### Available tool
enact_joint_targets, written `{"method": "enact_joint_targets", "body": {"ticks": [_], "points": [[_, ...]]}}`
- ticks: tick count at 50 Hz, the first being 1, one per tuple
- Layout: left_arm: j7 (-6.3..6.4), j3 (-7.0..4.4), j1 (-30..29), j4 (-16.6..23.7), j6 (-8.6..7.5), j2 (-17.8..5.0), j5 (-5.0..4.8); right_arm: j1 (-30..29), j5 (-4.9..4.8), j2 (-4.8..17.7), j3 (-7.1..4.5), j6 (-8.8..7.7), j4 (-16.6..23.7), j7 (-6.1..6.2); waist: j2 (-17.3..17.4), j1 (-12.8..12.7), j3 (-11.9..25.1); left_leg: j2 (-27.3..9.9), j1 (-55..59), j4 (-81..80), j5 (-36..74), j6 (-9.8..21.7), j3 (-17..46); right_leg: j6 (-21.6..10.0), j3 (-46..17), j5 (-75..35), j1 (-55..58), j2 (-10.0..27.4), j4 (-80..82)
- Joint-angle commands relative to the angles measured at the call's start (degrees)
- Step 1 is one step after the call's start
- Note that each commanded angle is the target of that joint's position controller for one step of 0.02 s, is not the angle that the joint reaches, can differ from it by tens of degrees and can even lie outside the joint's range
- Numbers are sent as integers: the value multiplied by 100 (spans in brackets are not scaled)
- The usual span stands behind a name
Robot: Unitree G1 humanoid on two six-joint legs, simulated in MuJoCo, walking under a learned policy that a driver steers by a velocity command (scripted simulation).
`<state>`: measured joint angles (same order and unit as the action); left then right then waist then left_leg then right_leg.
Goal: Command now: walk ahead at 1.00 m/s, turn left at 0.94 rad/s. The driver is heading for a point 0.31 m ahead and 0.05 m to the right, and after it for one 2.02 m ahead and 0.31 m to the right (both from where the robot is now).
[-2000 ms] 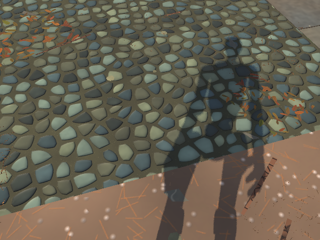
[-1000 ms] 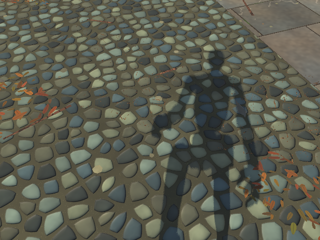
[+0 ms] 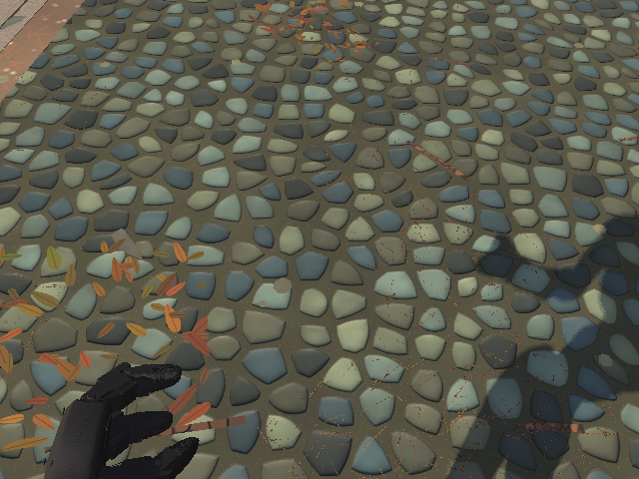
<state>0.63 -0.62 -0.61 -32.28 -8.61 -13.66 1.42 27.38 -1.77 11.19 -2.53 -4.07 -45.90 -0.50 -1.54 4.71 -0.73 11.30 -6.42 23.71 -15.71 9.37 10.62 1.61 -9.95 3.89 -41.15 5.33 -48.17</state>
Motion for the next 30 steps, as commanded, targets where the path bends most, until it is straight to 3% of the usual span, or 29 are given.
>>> {"method": "enact_joint_targets", "body": {"ticks": [1,3,5,6,7,8,9,10,11,12,13,14,16,18,20,22,24,25,26,27,28,29,30], "points": [[14,-143,-677,574,-12,-258,-128,-394,-63,1007,-276,-51,461,96,514,19,-236,-723,-2057,-932,851,415,1149,207,843,-1084,1994,-762,1397],[8,-289,-758,664,-38,-521,-285,-295,-123,955,-289,-44,369,107,717,72,-131,-841,-1350,-574,621,319,1534,237,563,-1033,2091,-808,1983],[-2,-425,-695,699,-107,-793,-389,-351,-131,958,-336,-12,334,156,829,-56,-67,-1045,-516,3,1264,207,1803,118,412,-670,2093,-760,2343],[-4,-537,-128,559,-146,-996,-403,-428,-42,1006,-357,9,309,166,884,-372,302,-1112,-13,584,2502,128,1598,-41,629,-642,2455,-770,2327],[-5,-626,897,352,-160,-1165,-378,-566,106,1040,-339,19,335,113,1015,-902,992,-1092,171,1605,3698,-23,1255,-295,774,-625,3453,-615,2084],[28,-630,2500,68,-88,-1303,-329,-967,335,787,-205,1,567,33,1007,-1603,1983,-1096,-784,3430,3414,-128,937,-663,46,322,5351,117,1318],[-99,-722,3128,-398,-68,-1769,-138,428,-10,131,-22,-72,546,-45,-2290,-862,2860,-150,-2958,5658,-488,-550,345,-2042,-3611,2674,7295,1519,2463],[-150,-631,3150,-451,-58,-1186,-197,271,-211,474,52,-85,414,-2,-2424,-1080,2227,-600,-4059,6175,-1202,-476,172,-2042,-4915,4346,7167,1646,3108],[-103,-523,2893,-479,33,-699,-212,-755,-106,791,24,-118,613,-27,-1447,-1304,1184,-902,-4439,6192,-923,-349,50,-1815,-4071,4128,6426,1285,3200],[-131,-495,2730,-515,109,-737,-138,-1603,95,793,57,-215,844,-39,-215,-1274,590,-1024,-4229,5876,-666,-303,-217,-1634,-3249,2949,5473,915,3266],[-199,-510,2650,-592,123,-828,-122,-2213,259,705,57,-341,1071,-35,232,-1156,121,-1082,-4092,5349,-650,-299,-303,-1584,-2803,1961,4724,619,3334],[-216,-439,2518,-631,113,-666,-94,-2218,262,597,62,-400,1177,-66,83,-833,118,-1251,-3814,4896,-573,-310,-241,-1580,-2488,1551,4331,423,3390],[-252,-349,2395,-697,148,-425,-232,-2070,228,524,95,-415,1181,-72,-195,-540,54,-1348,-3371,3931,-570,-466,-314,-1661,-2094,1004,3795,156,3538],[-175,-392,2204,-697,182,-654,-357,-2255,282,490,156,-447,1303,-73,-172,-377,-168,-1416,-2858,2783,-417,-657,-445,-1719,-1862,686,2952,222,3650],[-90,-498,2039,-631,230,-986,-380,-2587,247,467,203,-493,1378,-130,-174,-381,-251,-1244,-1563,1844,675,-793,-630,-1560,-1514,796,1821,80,3790],[-57,-528,2232,-641,266,-1074,-415,-2631,167,674,114,-482,1358,-120,-299,-401,-224,-1104,-430,1411,1576,-927,-614,-1406,-1482,1017,1272,75,3851],[-62,-487,2537,-718,301,-933,-457,-2677,98,885,-13,-445,1385,-46,-284,-392,-227,-1055,-88,1027,1253,-943,-589,-1197,-1481,1171,1542,38,3510],[-68,-463,2640,-750,317,-864,-457,-2576,84,978,-91,-444,1377,1,-261,-295,-162,-998,164,802,1017,-897,-634,-1069,-1437,884,1700,-62,3119],[-85,-443,2624,-746,317,-822,-433,-2191,86,1124,-194,-457,1329,46,-219,-31,77,-1057,699,684,879,-821,-614,-906,-1273,317,1698,-246,2339],[-112,-375,2377,-614,305,-663,-351,-1104,115,1417,-332,-460,1166,113,83,551,751,-1721,1995,687,409,-556,-40,-669,-860,269,1041,-504,692],[-90,-176,2864,-446,255,-62,-427,-34,220,1910,-440,-376,1015,143,1536,571,1945,-3305,3617,133,-1357,232,2413,-459,-214,2295,-172,-926,-1485],[-5,-114,3055,-333,252,-157,-679,-55,181,1904,-447,-329,877,66,2431,361,1877,-3779,3437,-641,-3099,575,4340,-449,125,2472,-1218,-553,-2841],[49,-191,2536,-415,307,-466,-641,-335,123,1433,-360,-318,890,76,1607,415,849,-3541,2701,-796,-2929,434,3761,-430,225,1995,-1688,-296,-3399]]}}
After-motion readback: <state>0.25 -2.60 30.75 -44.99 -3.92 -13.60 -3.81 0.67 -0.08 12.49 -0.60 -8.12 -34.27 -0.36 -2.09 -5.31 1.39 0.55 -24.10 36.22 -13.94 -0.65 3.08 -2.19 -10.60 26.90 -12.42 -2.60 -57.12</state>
